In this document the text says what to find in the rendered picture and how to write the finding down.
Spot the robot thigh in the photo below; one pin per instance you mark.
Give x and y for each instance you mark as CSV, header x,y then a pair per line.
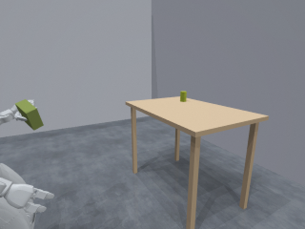
x,y
11,217
7,173

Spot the right robot hand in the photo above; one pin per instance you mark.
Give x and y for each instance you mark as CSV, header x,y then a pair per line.
x,y
18,196

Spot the robot left forearm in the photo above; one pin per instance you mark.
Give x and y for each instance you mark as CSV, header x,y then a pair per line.
x,y
6,116

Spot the robot right forearm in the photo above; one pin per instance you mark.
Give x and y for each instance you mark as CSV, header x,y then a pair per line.
x,y
4,186

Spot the robot right thigh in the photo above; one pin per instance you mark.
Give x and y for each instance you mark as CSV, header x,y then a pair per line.
x,y
11,217

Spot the left robot hand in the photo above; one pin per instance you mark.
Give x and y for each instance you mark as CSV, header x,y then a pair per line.
x,y
17,114

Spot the table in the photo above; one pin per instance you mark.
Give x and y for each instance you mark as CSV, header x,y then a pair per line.
x,y
197,118

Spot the sponge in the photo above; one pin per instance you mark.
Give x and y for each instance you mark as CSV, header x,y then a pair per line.
x,y
28,111

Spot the robot left thigh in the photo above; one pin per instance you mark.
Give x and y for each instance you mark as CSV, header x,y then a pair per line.
x,y
7,173

